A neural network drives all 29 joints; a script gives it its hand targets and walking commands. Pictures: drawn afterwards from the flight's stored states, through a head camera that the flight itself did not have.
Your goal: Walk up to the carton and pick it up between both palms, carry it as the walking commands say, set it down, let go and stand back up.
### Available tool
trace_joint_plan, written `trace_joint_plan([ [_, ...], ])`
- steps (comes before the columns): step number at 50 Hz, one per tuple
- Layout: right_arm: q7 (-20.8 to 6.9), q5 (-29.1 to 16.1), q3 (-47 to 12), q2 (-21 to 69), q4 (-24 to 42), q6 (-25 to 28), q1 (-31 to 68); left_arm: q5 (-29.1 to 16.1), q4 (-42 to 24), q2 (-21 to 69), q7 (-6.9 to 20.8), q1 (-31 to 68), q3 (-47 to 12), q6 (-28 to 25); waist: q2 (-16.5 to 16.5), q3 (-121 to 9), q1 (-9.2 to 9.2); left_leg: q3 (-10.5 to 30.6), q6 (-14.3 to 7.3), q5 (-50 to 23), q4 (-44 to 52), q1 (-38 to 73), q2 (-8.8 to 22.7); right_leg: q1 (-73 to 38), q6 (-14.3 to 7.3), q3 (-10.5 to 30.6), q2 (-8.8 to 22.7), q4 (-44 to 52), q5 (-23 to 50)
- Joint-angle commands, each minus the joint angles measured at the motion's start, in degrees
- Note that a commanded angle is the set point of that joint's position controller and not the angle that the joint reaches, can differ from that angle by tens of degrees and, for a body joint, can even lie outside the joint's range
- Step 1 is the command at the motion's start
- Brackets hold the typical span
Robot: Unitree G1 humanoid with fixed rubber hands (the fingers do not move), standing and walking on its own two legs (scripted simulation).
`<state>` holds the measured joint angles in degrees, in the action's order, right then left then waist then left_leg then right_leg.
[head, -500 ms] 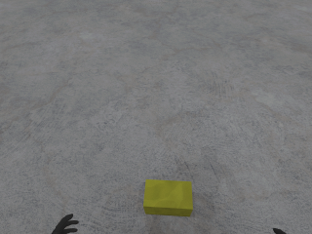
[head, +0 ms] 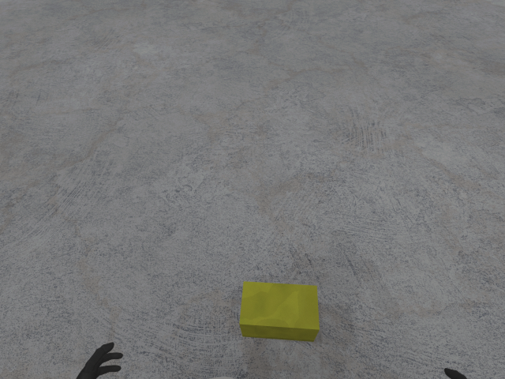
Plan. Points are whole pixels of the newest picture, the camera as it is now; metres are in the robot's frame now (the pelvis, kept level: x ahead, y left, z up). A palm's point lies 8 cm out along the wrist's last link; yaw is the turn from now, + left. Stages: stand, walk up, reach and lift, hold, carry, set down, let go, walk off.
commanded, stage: stand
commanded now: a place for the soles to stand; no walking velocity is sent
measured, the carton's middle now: (278, 311) +0.42 -0.03 -0.68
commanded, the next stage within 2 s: reach and lift in 0.30 s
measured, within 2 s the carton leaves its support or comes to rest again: neither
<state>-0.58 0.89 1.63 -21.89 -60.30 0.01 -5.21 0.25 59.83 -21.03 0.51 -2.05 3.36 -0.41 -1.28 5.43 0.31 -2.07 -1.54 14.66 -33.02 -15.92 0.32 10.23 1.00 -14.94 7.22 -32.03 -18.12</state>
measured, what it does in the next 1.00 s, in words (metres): lowers itself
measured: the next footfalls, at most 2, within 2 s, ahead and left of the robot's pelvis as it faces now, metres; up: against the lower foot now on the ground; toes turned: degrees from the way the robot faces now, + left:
none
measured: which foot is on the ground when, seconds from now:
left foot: down 0.00-1.00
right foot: down 0.00-1.00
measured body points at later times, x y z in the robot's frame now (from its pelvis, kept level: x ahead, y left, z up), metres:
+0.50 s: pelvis -0.02 +0.00 -0.01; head +0.06 +0.00 +0.43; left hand +0.18 +0.28 -0.11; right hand +0.16 -0.29 -0.11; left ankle +0.04 +0.10 -0.73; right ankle -0.01 -0.12 -0.73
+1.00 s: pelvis -0.07 -0.01 -0.09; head +0.11 -0.03 +0.32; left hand +0.27 +0.25 -0.17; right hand +0.27 -0.28 -0.18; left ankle +0.04 +0.10 -0.73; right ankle -0.01 -0.12 -0.73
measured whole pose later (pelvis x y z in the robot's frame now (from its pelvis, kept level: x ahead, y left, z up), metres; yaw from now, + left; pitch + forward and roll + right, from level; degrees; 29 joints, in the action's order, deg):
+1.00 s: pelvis -0.07 -0.01 -0.09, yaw -6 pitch +17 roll +0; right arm -1.3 -2.2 7.7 -19.5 -31.9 -21.1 27.0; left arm -5.0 29.8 -19.9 3.6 21.6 11.6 19.1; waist 0.5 8.2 -3.7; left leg -5.3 -0.7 20.6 -64.2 -60.3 5.7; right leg 58.7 -2.2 -6.1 4.0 -66.0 -24.2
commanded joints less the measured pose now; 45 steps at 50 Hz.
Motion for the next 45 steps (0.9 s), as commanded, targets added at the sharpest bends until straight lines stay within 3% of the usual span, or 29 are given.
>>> trace_joint_plan([
  [1,0.3,-0.1,2.3,-13.0,3.2,0.8,1.9,0.1,-3.7,-12.6,-0.3,3.0,2.0,-1.0,0.2,-7.8,0.02,8.8,-2.0,-11.2,8.3,-1.8,5.5,-4.3,-4.5,9.7,4.0,7.8,1.6],
  [15,0.3,-0.1,2.2,-12.6,3.3,0.8,2.0,0.1,-3.6,-12.3,-0.3,2.3,1.9,-1.0,0.1,-7.7,-0.06,9.1,-2.2,-10.9,8.9,-1.6,5.4,-4.3,-4.5,9.7,3.8,8.0,2.1],
  [16,-1.1,1.8,6.0,-3.5,23.4,-2.8,16.9,-2.2,-23.7,-6.4,0.9,12.1,4.1,3.9,6.8,-1.0,2.18,-0.6,1.1,-2.6,2.2,-5.7,-4.3,11.9,-2.6,10.2,-9.8,4.2,2.6],
  [17,-2.4,1.9,7.5,-6.6,27.5,-5.4,14.5,-1.0,-31.1,-7.8,1.1,9.1,7.3,6.4,6.8,-0.4,0.99,0.6,1.2,-2.6,3.2,-0.3,-2.7,13.2,-2.1,9.2,-9.4,3.8,0.8],
  [19,-3.6,2.3,7.7,-7.0,24.7,-9.8,9.3,2.3,-27.6,-9.0,1.8,2.7,10.6,10.7,1.9,-3.1,-0.11,-0.4,2.0,-0.2,3.6,2.7,-3.6,10.9,-2.1,9.7,-8.4,4.2,-1.4],
  [21,-3.9,2.8,7.2,-7.0,25.9,-13.3,7.3,2.7,-29.4,-7.3,2.4,-0.4,11.2,14.2,-2.4,-3.7,-0.56,-1.1,2.7,0.9,4.3,3.2,-3.2,10.3,-2.6,10.9,-8.5,2.7,-2.0],
  [23,-4.2,2.9,7.6,-7.6,27.1,-14.6,6.7,2.1,-32.4,-5.8,2.2,0.1,10.7,15.8,-4.2,-5.6,-0.64,-0.7,3.4,-1.7,3.2,3.7,-3.0,10.2,-2.1,11.2,-9.6,0.5,-0.4],
  [28,-4.4,2.8,7.2,-4.9,30.8,-13.7,13.8,1.3,-34.2,-3.9,1.5,3.7,11.6,15.0,-1.3,-14.5,-2.73,0.9,2.9,-10.0,-6.7,-2.2,-2.3,16.4,-0.5,13.1,-10.1,-8.9,5.5],
  [30,-4.0,2.2,7.2,-4.9,32.7,-13.0,15.6,1.2,-35.4,-4.3,1.0,4.8,12.5,14.3,-0.3,-19.5,-4.14,0.8,3.0,-12.8,-10.1,-4.6,-2.2,17.7,-0.4,13.8,-10.2,-11.9,8.2],
  [33,-3.1,1.1,7.4,-5.8,34.5,-13.1,18.4,-0.3,-37.6,-4.7,0.5,7.4,12.2,14.0,1.9,-25.3,-4.65,0.5,3.3,-14.7,-14.2,-8.0,-2.2,19.8,-0.6,14.4,-10.5,-15.6,10.5],
  [41,-1.1,-1.6,8.6,-7.3,40.1,-17.6,28.7,-3.3,-41.5,-8.2,1.9,17.0,12.9,16.4,4.8,-37.3,-5.79,-1.0,2.5,-9.9,-20.5,-18.1,-2.8,22.3,-0.1,16.4,-10.0,-20.7,9.1],
  [45,-0.7,-2.3,8.6,-7.1,38.1,-19.7,35.3,-4.6,-40.8,-9.5,2.8,25.9,11.7,17.8,3.2,-39.3,-4.33,-1.0,2.4,-3.6,-21.9,-21.6,-2.3,26.4,0.0,16.5,-9.3,-21.5,2.6],
])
